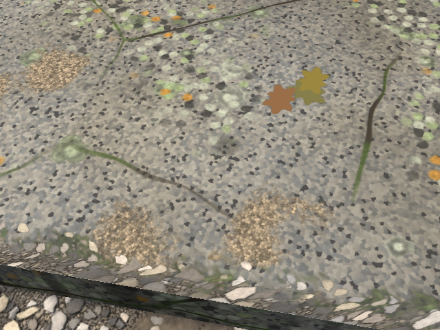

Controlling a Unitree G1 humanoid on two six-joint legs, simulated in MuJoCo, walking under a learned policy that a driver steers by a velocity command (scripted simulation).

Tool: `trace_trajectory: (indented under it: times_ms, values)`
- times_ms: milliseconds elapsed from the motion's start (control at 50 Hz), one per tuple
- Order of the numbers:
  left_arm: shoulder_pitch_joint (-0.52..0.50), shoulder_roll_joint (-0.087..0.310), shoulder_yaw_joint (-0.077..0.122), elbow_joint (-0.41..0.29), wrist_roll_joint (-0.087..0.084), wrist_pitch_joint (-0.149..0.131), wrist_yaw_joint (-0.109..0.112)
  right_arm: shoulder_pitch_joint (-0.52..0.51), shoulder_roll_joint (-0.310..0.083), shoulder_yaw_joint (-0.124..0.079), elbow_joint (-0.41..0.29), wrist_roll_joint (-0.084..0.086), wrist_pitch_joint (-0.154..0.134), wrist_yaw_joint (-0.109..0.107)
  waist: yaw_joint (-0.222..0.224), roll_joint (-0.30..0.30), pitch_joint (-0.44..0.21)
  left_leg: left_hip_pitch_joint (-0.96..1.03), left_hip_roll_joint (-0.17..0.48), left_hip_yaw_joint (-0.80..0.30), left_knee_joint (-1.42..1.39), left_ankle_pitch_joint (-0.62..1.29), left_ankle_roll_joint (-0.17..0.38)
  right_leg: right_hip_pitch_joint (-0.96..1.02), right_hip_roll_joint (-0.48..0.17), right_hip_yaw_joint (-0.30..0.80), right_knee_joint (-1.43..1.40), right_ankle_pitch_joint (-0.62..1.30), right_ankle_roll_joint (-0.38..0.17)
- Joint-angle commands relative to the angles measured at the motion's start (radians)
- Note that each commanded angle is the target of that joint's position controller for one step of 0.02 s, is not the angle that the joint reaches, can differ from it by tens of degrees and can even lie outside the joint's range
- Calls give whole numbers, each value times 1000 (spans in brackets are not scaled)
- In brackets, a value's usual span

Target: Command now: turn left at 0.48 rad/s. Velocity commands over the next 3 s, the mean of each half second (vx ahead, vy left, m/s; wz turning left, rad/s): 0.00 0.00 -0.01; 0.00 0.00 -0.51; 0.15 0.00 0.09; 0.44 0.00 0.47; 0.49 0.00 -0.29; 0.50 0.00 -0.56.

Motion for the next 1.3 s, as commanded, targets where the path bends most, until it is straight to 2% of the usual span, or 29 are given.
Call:
trace_trajectory:
  times_ms: [20,80,120,140,160,180,200,220,260,320,380,500,640,680,700,720,740,760,780,820,840,1040,1140,1180,1200,1220,1240,1260,1300]
  values:
    - [-8,238,64,-48,-4,-7,-4,-82,-65,-3,-105,-5,-16,9,37,-175,-108,-4,10,52,-118,-14,19,106,-268,157,-86,338,-207]
    - [-18,245,70,-41,-21,-9,-19,-50,-70,-5,-98,-6,-10,13,14,-195,-131,94,-15,78,-275,15,64,105,-281,151,-29,434,-194]
    - [-28,223,64,-30,-40,-7,-23,21,-75,-10,-65,-11,-7,19,-33,-178,-143,249,-40,100,-536,223,125,53,-246,112,60,411,-131]
    - [38,173,46,-4,-30,-13,-30,49,-109,-18,-53,-13,-3,12,-29,-94,-177,419,5,22,-618,381,158,-52,-197,68,144,304,-60]
    - [57,80,10,-27,32,-25,-49,73,-171,-22,-62,-27,3,-5,4,182,-253,623,256,-250,-554,845,237,-266,-103,-7,355,-216,39]
    - [16,101,21,-29,14,-24,-45,19,-109,3,-68,-58,-15,-1,-15,150,-261,461,368,-292,-560,827,411,-289,-55,70,469,-454,86]
    - [-6,163,36,-17,-11,-16,-40,-13,-64,15,-64,-65,-36,10,-26,62,-223,389,307,-223,-590,698,415,-260,-75,129,530,-432,97]
    - [-9,171,43,-12,-27,-9,-36,-51,-63,15,-47,-62,-52,10,-8,88,-174,359,249,-156,-603,602,368,-279,-69,149,550,-380,99]
    - [29,195,59,26,-23,10,-14,-100,-79,10,-36,-48,-69,5,7,102,-125,311,216,-97,-618,553,321,-284,-53,181,601,-289,109]
    - [59,211,77,34,-32,15,-3,-100,-89,8,-24,-40,-61,-20,9,101,-116,317,230,-53,-633,565,349,-328,-14,166,740,-250,129]
    - [34,179,78,14,-34,22,3,-95,-66,14,-12,-37,-50,-38,-8,75,-96,364,250,-38,-653,473,359,-393,-32,153,728,-229,142]
    - [-2,131,63,-44,-24,27,-25,-108,-100,-2,1,-37,-45,-46,-24,68,-104,389,280,12,-664,427,379,-347,-72,95,552,-221,135]
    - [1,135,65,-93,-27,36,-68,-116,-154,-27,2,-22,-34,-35,2,91,-146,394,320,79,-591,596,342,-207,-53,24,335,-185,60]
    - [49,140,74,-82,-26,38,-77,-119,-149,-29,8,-3,-30,-35,38,81,-160,350,285,142,-492,552,270,-81,-18,-9,137,-27,12]
    - [85,181,91,-74,-24,38,-69,-54,-117,-24,33,-6,-30,-29,40,-4,-175,274,228,196,-369,430,196,38,-14,45,31,123,-30]
    - [129,283,119,-80,-27,37,-47,-62,-68,-10,11,-48,-34,-20,34,-243,-183,13,122,271,-99,63,94,216,-211,322,1,532,-120]
    - [113,345,120,-108,13,16,-49,-147,-44,-1,-46,-59,-39,-23,42,-335,-200,-187,-36,157,135,-342,36,204,-412,616,-4,729,-339]
    - [97,301,113,-119,19,-11,-59,-174,-96,-17,-42,-42,-36,-25,63,-160,-236,-201,-18,25,254,-326,41,191,-380,553,-24,642,-359]
    - [42,281,108,-122,8,-28,-55,-160,-104,-22,-36,-20,-37,-24,26,-150,-193,-215,1,-2,251,-223,58,156,-316,453,-35,546,-298]
    - [-46,228,96,-136,-27,-31,-41,-125,-125,-32,-3,-31,-35,-41,-13,-126,-146,-222,16,-17,191,-75,55,116,-242,383,-39,431,-208]
    - [-49,218,89,-141,-28,-28,-35,-108,-122,-33,4,-36,-36,-40,-22,-137,-156,-180,1,-13,207,-26,48,83,-222,366,-42,449,-203]
    - [-42,230,80,-152,-13,-5,-24,-96,-79,-20,6,-22,-53,-33,11,-193,-150,-77,-33,-24,-111,70,12,50,-175,412,-45,210,-193]
    - [-72,141,29,-121,14,-2,-32,-63,-52,1,31,-21,-74,-6,11,-183,-170,147,4,14,-310,85,36,-8,-175,367,-7,305,-184]
    - [-61,124,13,-88,8,-6,-37,-43,-35,13,45,-30,-86,5,-23,-141,-145,279,-3,27,-569,303,66,-38,-138,334,6,248,-131]
    - [-27,123,9,-75,17,-16,-39,-43,-64,14,46,-41,-88,3,-8,-105,-161,348,31,-30,-583,412,84,-55,-99,316,11,128,-85]
    - [41,144,14,-57,43,-9,-48,18,-71,30,75,-84,-62,6,21,-29,-155,400,127,-157,-596,510,113,-85,-42,266,35,20,-37]
    - [61,123,11,-46,37,-1,-52,-27,-116,20,86,-60,-47,13,62,74,-120,311,127,-181,-582,445,169,-45,10,221,-38,-46,-17]
    - [10,142,9,-35,41,2,-48,-46,-97,18,80,-46,-38,22,19,63,-88,252,98,-185,-604,300,179,-9,16,192,-25,-61,-6]
    - [-25,146,14,-43,33,-5,-46,-17,-107,13,95,-40,-34,25,2,96,-94,212,64,-208,-631,99,197,22,35,142,51,-137,-9]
